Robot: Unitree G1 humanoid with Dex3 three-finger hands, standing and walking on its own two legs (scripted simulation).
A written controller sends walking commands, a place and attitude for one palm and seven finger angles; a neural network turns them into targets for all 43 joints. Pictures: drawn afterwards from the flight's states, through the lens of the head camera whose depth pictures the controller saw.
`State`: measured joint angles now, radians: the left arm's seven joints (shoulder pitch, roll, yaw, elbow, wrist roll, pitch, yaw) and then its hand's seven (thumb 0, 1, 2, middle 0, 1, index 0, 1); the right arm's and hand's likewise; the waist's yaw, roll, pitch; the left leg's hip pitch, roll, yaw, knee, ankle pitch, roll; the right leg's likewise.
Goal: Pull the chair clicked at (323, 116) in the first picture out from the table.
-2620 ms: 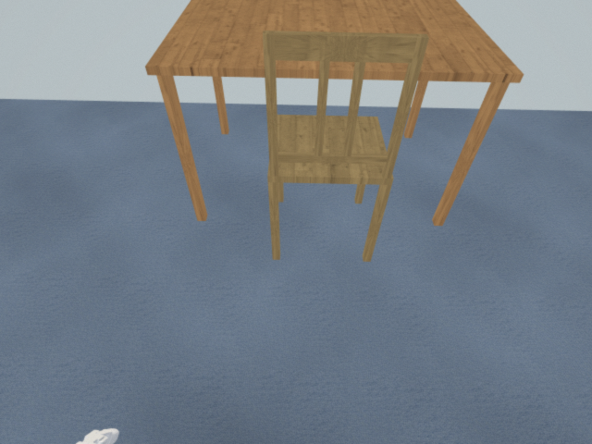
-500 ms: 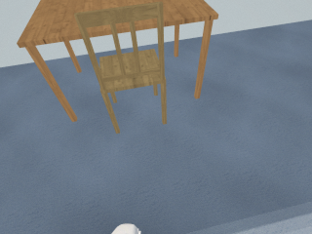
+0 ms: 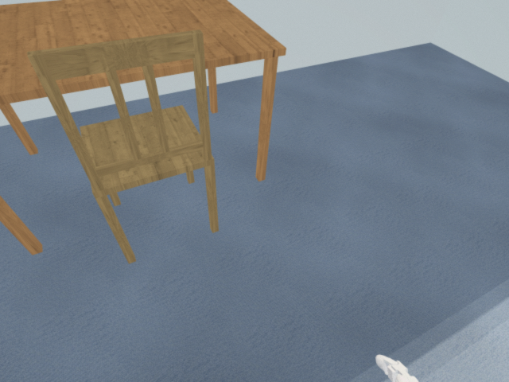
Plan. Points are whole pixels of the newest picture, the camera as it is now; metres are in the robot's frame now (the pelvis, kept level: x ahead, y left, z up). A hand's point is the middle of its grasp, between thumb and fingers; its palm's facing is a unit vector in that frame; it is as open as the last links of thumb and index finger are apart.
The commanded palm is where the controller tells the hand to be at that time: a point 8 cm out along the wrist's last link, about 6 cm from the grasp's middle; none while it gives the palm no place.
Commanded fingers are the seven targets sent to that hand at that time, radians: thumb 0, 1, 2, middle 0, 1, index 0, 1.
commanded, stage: walk to a spot facing it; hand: left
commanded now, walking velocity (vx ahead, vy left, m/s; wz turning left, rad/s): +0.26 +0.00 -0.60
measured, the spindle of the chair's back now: (125, 119) +0.75 +0.47 -0.06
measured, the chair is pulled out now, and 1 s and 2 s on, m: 0.00 0.00 0.00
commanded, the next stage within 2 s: turn to face it in 1.72 s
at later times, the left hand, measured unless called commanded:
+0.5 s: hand (211, 300) +0.31 +0.13 -0.17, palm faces -0.38 -0.91 -0.18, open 7.4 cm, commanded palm none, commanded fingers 0.00 0.90 0.90 -0.20 -0.30 -0.20 -0.30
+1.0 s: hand (205, 285) +0.33 +0.14 -0.15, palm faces -0.47 -0.84 -0.26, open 7.4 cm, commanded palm none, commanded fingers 0.00 0.90 0.90 -0.20 -0.30 -0.20 -0.30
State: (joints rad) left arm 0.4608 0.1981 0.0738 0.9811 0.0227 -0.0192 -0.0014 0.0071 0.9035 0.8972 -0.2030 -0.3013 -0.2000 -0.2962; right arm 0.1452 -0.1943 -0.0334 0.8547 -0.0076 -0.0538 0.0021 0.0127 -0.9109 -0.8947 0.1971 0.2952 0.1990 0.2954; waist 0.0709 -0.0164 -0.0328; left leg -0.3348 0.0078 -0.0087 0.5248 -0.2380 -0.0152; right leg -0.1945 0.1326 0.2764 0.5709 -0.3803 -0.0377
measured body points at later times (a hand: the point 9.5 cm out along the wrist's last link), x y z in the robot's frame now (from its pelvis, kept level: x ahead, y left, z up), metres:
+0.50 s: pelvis +0.13 +0.00 -0.01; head +0.18 -0.02 +0.43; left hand +0.33 +0.18 -0.16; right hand -0.04 -0.18 -0.15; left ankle +0.04 +0.11 -0.73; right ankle +0.18 -0.09 -0.72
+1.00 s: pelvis +0.17 +0.00 +0.00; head +0.20 -0.03 +0.45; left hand +0.35 +0.19 -0.13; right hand +0.17 -0.29 -0.12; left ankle +0.25 +0.13 -0.70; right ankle +0.18 -0.09 -0.73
